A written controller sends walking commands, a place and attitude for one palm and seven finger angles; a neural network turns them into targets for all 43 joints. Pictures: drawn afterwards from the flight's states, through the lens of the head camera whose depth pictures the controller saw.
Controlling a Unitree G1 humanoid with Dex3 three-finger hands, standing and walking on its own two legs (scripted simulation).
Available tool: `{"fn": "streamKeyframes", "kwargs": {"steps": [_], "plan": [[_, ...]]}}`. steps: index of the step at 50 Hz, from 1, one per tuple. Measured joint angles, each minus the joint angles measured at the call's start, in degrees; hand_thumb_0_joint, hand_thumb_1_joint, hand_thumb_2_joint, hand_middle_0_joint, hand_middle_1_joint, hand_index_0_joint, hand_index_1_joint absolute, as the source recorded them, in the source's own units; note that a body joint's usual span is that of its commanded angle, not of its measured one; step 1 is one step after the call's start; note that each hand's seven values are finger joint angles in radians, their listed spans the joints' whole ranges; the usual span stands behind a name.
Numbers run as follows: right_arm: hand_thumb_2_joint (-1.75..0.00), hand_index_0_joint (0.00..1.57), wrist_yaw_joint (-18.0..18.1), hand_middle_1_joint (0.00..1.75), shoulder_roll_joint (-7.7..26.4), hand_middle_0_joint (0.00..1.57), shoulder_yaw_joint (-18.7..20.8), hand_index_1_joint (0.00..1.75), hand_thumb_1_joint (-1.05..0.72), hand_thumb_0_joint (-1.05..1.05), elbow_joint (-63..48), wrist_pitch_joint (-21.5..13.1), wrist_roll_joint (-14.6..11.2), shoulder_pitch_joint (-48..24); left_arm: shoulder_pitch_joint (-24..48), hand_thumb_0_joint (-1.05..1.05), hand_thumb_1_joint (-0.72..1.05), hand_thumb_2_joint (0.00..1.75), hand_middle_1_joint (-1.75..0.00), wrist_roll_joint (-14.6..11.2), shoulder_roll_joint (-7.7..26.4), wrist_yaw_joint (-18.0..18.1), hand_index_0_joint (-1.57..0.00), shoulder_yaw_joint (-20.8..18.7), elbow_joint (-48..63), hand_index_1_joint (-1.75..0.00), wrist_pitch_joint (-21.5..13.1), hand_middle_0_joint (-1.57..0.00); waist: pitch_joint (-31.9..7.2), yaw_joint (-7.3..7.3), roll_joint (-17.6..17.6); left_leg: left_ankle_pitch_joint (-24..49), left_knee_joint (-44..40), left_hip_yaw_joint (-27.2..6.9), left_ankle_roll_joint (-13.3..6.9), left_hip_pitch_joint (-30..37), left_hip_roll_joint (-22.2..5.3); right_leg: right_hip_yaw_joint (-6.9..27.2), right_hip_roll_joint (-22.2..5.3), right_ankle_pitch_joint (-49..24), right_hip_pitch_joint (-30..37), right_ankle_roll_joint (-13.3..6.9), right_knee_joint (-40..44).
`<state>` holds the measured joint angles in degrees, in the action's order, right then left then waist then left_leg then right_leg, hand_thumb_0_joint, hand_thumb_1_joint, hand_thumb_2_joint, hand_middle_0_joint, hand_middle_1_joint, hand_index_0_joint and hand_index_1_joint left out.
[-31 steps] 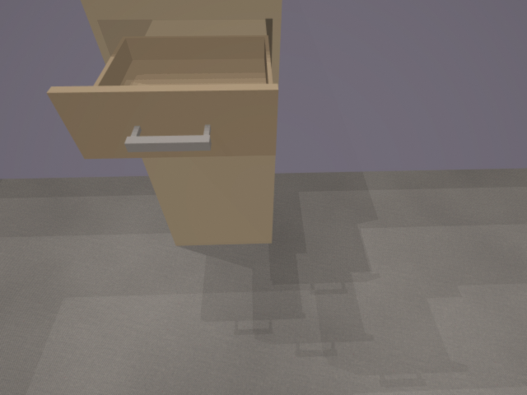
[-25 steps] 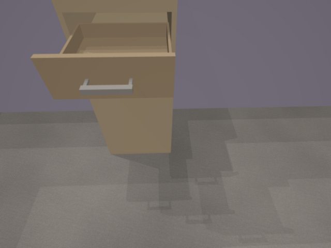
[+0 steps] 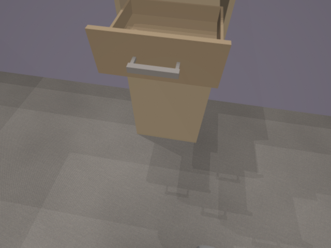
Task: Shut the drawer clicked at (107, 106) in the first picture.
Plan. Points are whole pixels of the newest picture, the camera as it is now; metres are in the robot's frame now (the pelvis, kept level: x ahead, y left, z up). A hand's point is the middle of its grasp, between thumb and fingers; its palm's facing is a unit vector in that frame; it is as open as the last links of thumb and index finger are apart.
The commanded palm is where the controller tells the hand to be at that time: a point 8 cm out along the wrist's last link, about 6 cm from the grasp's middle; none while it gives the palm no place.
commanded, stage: stand and wait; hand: left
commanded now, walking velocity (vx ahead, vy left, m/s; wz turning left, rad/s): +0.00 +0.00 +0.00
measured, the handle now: (154, 66) +0.56 +0.07 +0.11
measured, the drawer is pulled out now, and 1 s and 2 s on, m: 0.30 0.30 0.30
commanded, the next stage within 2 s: look at it before walking up in 0.10 s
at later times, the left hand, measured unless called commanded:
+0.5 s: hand out of the picture +0.04 +0.11 -0.17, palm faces +0.02 -0.98 -0.21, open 7.3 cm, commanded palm none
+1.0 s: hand out of the picture +0.05 +0.12 -0.18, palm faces +0.02 -0.98 -0.20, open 7.3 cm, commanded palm none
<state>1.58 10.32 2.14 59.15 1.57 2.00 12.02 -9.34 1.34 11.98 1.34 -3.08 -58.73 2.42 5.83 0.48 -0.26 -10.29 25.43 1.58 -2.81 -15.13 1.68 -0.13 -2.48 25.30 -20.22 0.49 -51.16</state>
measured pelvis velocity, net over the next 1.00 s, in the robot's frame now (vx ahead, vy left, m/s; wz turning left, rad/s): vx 0.04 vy -0.06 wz -0.03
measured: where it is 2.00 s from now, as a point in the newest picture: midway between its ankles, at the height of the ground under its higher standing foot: (185, 242)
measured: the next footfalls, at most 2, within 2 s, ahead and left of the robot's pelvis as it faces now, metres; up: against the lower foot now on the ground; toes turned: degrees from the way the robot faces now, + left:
right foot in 0.14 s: +0.03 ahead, -0.15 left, +0.00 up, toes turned -1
left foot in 1.76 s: +0.30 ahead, +0.01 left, +0.00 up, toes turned -1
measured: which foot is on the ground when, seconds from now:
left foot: down 0.00-1.00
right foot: up 0.00-0.12, down 0.14-1.00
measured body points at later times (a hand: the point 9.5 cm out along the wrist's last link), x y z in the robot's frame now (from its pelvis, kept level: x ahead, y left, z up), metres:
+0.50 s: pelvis +0.03 -0.06 +0.00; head +0.06 -0.07 +0.45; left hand +0.04 +0.16 -0.16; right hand +0.03 -0.29 -0.16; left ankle +0.04 +0.09 -0.74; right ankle -0.01 -0.15 -0.74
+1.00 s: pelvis +0.04 -0.06 +0.00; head +0.06 -0.06 +0.45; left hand +0.05 +0.17 -0.16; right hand +0.04 -0.28 -0.16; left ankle +0.04 +0.09 -0.74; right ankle -0.01 -0.15 -0.74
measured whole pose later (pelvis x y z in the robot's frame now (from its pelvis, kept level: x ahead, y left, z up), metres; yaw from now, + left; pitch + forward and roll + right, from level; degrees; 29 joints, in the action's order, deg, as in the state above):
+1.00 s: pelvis +0.04 -0.06 +0.00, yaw -1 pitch -1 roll +0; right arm 2.5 8.3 1.7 64.3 1.8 1.2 13.3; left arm -14.3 0.6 8.7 1.7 -2.1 -63.7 0.5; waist 4.0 0.2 0.4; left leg -14.3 25.7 0.7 3.1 -9.9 -4.1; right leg -0.2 2.8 16.9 -5.4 -2.4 -23.7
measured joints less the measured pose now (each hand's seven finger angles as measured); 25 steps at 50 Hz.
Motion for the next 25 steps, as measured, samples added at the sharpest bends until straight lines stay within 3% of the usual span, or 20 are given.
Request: {"fn": "streamKeyframes", "kwargs": {"steps": [3, 7, 13, 25], "plan": [[-0.90, 0.20, -0.22, 0.30, -0.33, 0.20, -0.15, 0.30, -0.91, 0.01, -0.07, -0.16, -0.10, -0.71, -0.67, 0.00, 0.91, 0.90, -0.30, 0.03, -0.07, -0.08, -0.20, 0.50, -0.19, -0.30, -0.37, -0.20, -0.64, -0.17, 0.65, 1.02, -1.91, -0.33, 0.62, 0.45, -0.40, -0.03, -0.31, -0.70, 2.05, 0.21, 8.11], [-0.90, 0.20, -0.49, 0.30, -0.71, 0.20, -0.11, 0.30, -0.91, 0.01, 0.19, -0.09, -0.75, -1.27, -2.33, 0.00, 0.91, 0.90, -0.30, 0.15, -0.01, 0.15, -0.20, 1.04, -1.16, -0.30, -1.50, -0.20, -1.40, -0.64, -0.32, -0.44, 0.44, 0.33, 2.02, -0.56, 0.07, 0.84, -0.61, -8.55, 7.04, 0.04, 21.96], [-0.90, 0.20, -0.90, 0.30, 0.22, 0.20, -0.14, 0.30, -0.91, 0.01, 2.14, -0.03, -0.99, -1.24, -4.33, 0.00, 0.91, 0.90, -0.30, -0.27, -2.68, 0.09, -0.20, 2.60, -4.61, -0.30, -1.87, -0.20, -1.59, 0.47, 2.25, -0.96, -0.58, -0.95, 3.52, 2.00, -1.86, -0.32, 1.40, -8.40, 9.95, -0.51, 23.60], [-0.90, 0.20, 0.00, 0.30, -1.17, 0.20, -0.93, 0.30, -0.91, 0.01, 5.96, 0.05, -0.94, 1.21, -4.57, 0.01, 0.92, 0.90, -0.30, -0.77, -3.65, 0.71, -0.20, 2.53, -5.93, -0.30, -2.64, -0.20, -1.48, 0.35, 0.93, -1.42, -2.40, -2.24, 5.79, 4.94, -4.58, -1.51, 4.23, -9.06, 14.07, -2.83, 27.71]]}}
